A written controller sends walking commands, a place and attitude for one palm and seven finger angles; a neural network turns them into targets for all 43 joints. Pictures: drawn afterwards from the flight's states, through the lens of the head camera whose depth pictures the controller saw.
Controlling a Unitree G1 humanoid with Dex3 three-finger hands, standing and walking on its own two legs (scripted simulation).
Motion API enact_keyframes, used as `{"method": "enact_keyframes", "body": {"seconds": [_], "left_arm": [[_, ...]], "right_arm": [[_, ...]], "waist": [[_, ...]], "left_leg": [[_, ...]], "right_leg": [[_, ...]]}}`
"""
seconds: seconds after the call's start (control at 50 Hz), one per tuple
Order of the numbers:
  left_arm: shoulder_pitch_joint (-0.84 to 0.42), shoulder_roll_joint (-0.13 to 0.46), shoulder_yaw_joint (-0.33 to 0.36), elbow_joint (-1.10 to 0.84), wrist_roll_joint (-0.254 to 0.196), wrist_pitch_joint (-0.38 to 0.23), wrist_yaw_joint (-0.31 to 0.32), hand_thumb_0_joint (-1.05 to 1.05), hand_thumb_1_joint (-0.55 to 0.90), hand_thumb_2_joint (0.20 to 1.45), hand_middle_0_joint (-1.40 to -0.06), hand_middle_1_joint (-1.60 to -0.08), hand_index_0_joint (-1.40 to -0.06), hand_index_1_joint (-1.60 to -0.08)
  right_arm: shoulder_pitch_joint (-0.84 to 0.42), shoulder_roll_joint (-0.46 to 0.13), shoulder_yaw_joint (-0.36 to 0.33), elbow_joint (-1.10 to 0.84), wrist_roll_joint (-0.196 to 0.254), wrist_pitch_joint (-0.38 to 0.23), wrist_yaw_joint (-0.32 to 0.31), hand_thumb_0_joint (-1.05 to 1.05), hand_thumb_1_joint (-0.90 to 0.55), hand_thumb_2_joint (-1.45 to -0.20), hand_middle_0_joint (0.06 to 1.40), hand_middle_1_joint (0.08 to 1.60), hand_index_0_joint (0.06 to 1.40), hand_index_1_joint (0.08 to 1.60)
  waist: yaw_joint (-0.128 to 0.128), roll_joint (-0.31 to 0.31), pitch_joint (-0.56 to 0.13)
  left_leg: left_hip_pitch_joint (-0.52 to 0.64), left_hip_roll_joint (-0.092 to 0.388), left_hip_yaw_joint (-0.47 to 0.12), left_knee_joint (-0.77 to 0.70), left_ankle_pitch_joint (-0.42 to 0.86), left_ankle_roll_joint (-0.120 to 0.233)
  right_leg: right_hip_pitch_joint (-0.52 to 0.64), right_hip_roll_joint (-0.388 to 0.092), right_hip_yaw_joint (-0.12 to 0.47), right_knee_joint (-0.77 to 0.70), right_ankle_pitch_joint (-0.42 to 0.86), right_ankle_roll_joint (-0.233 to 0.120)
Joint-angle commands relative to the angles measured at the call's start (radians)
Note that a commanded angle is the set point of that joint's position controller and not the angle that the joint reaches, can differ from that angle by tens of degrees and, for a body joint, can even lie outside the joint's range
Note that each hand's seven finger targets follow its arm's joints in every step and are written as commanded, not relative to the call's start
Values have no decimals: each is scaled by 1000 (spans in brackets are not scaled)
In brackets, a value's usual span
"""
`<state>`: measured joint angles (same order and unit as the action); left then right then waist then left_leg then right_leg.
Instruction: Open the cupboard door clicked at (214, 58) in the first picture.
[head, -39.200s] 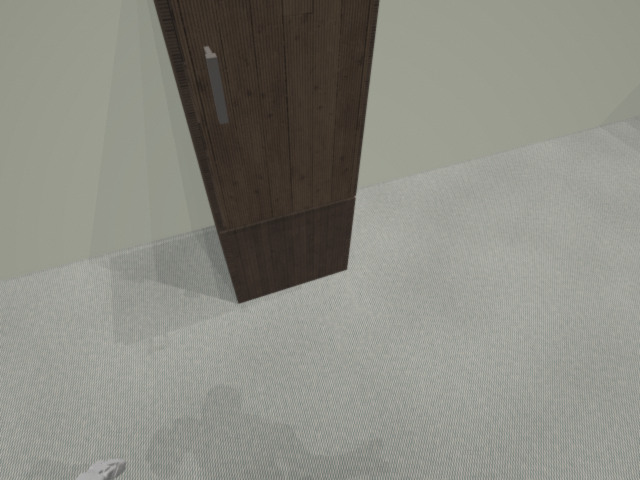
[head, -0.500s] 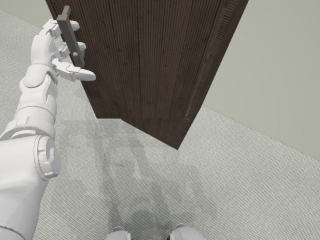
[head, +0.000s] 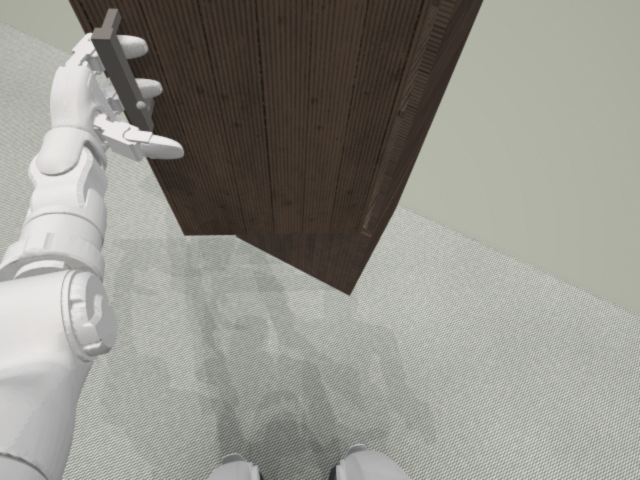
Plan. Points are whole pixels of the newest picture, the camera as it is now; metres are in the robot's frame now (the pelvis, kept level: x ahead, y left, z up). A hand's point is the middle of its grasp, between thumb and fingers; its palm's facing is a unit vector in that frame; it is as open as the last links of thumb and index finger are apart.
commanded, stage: slide the fingers in behind the handle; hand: left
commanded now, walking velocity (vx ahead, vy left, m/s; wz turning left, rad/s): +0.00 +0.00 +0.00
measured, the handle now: (129, 76) +0.59 +0.16 +0.13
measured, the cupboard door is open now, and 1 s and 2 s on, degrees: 31 31 44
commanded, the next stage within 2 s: close the thumb around the handle in 0.14 s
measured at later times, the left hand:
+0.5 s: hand (147, 105) +0.54 +0.14 +0.13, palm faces -0.06 -1.00 +0.00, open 12.1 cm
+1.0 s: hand (145, 105) +0.54 +0.14 +0.13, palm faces -0.07 -1.00 +0.01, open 5.4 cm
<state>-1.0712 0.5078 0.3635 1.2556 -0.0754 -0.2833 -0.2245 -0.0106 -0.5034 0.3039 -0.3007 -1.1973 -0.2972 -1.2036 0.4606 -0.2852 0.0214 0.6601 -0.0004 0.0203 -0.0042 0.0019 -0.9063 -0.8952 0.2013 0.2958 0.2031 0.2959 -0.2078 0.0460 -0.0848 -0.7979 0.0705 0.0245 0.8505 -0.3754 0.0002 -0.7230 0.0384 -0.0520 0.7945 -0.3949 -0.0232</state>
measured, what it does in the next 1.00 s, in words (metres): stands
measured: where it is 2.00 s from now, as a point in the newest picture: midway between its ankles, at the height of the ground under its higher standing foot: outside the picture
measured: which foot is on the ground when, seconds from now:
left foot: down 0.00-1.00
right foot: down 0.00-1.00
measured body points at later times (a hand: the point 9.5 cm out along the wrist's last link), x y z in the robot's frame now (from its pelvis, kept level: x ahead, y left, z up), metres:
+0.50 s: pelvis +0.01 +0.01 +0.00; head +0.11 +0.01 +0.44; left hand +0.53 +0.19 +0.13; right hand -0.02 -0.25 -0.12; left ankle +0.01 +0.12 -0.70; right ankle -0.02 -0.11 -0.70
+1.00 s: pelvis +0.00 +0.01 +0.00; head +0.11 +0.01 +0.44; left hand +0.54 +0.20 +0.13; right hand -0.03 -0.26 -0.11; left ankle +0.01 +0.12 -0.70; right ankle -0.02 -0.11 -0.70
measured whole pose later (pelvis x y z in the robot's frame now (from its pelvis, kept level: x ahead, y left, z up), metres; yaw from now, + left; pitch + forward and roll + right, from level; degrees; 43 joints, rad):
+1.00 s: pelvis +0.00 +0.01 +0.00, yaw +0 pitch +19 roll -2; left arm -1.07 0.48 0.35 1.24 -0.07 -0.29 -0.20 0.01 0.78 0.84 -0.38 -1.34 -0.39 -1.35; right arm 0.45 -0.29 0.02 0.66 -0.01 0.02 0.00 0.00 -0.91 -0.90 0.20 0.30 0.20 0.30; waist -0.21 0.05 -0.09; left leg -0.80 0.06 0.03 0.86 -0.39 0.01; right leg -0.73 0.03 -0.05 0.80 -0.40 -0.01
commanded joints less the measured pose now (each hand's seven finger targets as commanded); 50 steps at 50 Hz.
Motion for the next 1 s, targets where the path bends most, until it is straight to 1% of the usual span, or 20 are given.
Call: {"method": "enact_keyframes", "body": {"seconds": [0.0,0.04,0.1,0.16,0.22,0.32,0.36,0.44,0.46,0.5,0.56,0.6,0.64,0.68,0.72,0.76,0.82,0.86,0.9,0.98], "left_arm": [[-517,204,-11,-243,-15,-62,1,0,-500,300,-300,-1200,-300,-1200],[-516,194,-12,-214,-21,-62,3,0,-500,300,-300,-1200,-300,-1200],[-510,189,-10,-247,-21,-71,6,0,-500,300,-300,-1200,-300,-1200],[-516,174,-30,-205,-13,-57,11,0,-500,300,-300,-1200,-300,-1200],[-528,195,-4,-260,-11,-72,21,0,-500,300,-300,-1200,-300,-1200],[-505,196,4,-235,-7,-72,31,0,-220,420,-320,-1230,-320,-1230],[-511,154,-30,-243,-6,-66,32,0,-108,468,-328,-1242,-328,-1242],[-520,169,-12,-249,-7,-69,41,0,116,564,-344,-1266,-344,-1266],[-508,139,-33,-242,-9,-67,40,0,172,588,-348,-1272,-348,-1272],[-512,172,-8,-250,-5,-74,45,0,284,636,-356,-1284,-356,-1284],[-515,148,-30,-237,-6,-71,41,0,452,708,-368,-1302,-368,-1302],[-505,189,2,-222,-5,-73,40,0,564,756,-376,-1314,-376,-1314],[-531,162,-32,-227,-3,-70,34,0,676,804,-384,-1326,-384,-1326],[-519,202,10,-240,-9,-77,36,0,788,852,-392,-1338,-392,-1338],[-502,181,-8,-235,-8,-77,30,0,900,900,-400,-1350,-400,-1350],[-502,185,-9,-205,-10,-67,28,0,900,900,-400,-1350,-400,-1350],[-519,196,-6,-229,-6,-72,27,0,900,900,-400,-1350,-400,-1350],[-485,222,18,-223,-7,-68,25,0,900,900,-400,-1350,-400,-1350],[-506,206,4,-238,-9,-73,20,0,900,900,-400,-1350,-400,-1350],[-484,208,15,-241,-19,-71,21,0,900,900,-400,-1350,-400,-1350]], "right_arm": [[170,-166,-63,-42,-5,-13,-12,0,-900,-900,200,300,200,300],[176,-169,-65,-33,-5,-14,-12,0,-900,-900,200,300,200,300],[171,-166,-65,-37,-8,-16,-9,0,-900,-900,200,300,200,300],[168,-168,-63,-35,-7,-13,-8,0,-900,-900,200,300,200,300],[171,-166,-65,-39,-11,-14,-8,0,-900,-900,200,300,200,300],[171,-166,-66,-37,-11,-9,-3,0,-900,-900,200,300,200,300],[163,-164,-66,-43,-11,-8,0,0,-900,-900,200,300,200,300],[171,-165,-68,-39,-13,-6,-2,0,-900,-900,200,300,200,300],[164,-162,-68,-41,-11,-8,0,0,-900,-900,200,300,200,300],[173,-165,-69,-36,-14,-7,-1,0,-900,-900,200,300,200,300],[166,-163,-68,-37,-12,-9,0,0,-900,-900,200,300,200,300],[172,-167,-66,-35,-12,-9,-3,0,-900,-900,200,300,200,300],[168,-164,-64,-35,-11,-9,-4,0,-900,-900,200,300,200,300],[175,-168,-66,-36,-13,-11,-5,0,-900,-900,200,300,200,300],[170,-164,-66,-38,-10,-10,-4,0,-900,-900,200,300,200,300],[170,-168,-66,-35,-9,-10,-5,0,-900,-900,200,300,200,300],[172,-167,-64,-37,-11,-11,-7,0,-900,-900,200,300,200,300],[173,-170,-65,-43,-11,-10,-7,0,-900,-900,200,300,200,300],[170,-167,-65,-42,-10,-11,-8,0,-900,-900,200,300,200,300],[173,-169,-64,-47,-10,-9,-9,0,-900,-900,200,300,200,300]], "waist": [[-15,96,-475],[-26,42,-442],[-13,80,-488],[-26,55,-430],[-6,101,-501],[-9,54,-478],[-12,86,-464],[-12,59,-476],[-12,73,-469],[-9,73,-491],[-15,62,-463],[-10,51,-476],[-23,62,-449],[-9,70,-473],[-9,74,-483],[-20,36,-440],[-15,78,-471],[-4,50,-474],[-8,82,-477],[-2,51,-476]], "left_leg": [[388,-56,-46,-36,359,39],[380,-52,-54,-38,351,40],[408,-55,-52,-33,390,38],[375,-53,-55,-37,351,38],[432,-51,-63,-28,423,32],[415,-47,-64,-26,428,31],[423,-48,-63,-30,407,29],[424,-46,-67,-28,434,30],[427,-49,-63,-29,423,30],[436,-47,-66,-26,445,29],[408,-51,-60,-30,390,31],[396,-52,-59,-32,400,33],[390,-51,-60,-33,382,33],[403,-52,-60,-30,399,34],[402,-51,-58,-29,407,32],[368,-53,-54,-32,357,36],[384,-53,-56,-32,379,34],[372,-54,-53,-32,375,35],[386,-54,-53,-30,387,35],[375,-56,-52,-34,392,37]], "right_leg": [[124,23,33,-94,418,18],[108,26,28,-99,399,20],[117,25,29,-86,429,17],[90,24,26,-90,390,19],[97,24,21,-72,427,13],[99,26,18,-70,434,16],[77,26,16,-73,407,14],[92,27,16,-68,430,14],[85,28,17,-73,424,14],[89,26,17,-67,436,14],[88,26,20,-77,405,15],[113,26,23,-74,426,15],[92,25,21,-77,407,16],[111,26,24,-75,419,12],[110,25,22,-73,428,14],[105,26,27,-86,400,19],[110,23,26,-78,415,16],[130,25,28,-80,419,16],[119,25,27,-78,426,17],[145,26,27,-79,439,15]]}}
